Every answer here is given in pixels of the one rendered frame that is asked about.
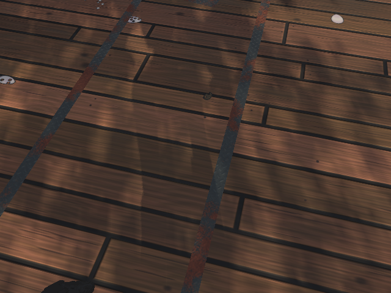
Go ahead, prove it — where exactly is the left robot hand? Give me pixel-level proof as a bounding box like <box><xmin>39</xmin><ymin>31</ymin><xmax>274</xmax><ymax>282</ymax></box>
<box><xmin>41</xmin><ymin>280</ymin><xmax>95</xmax><ymax>293</ymax></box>

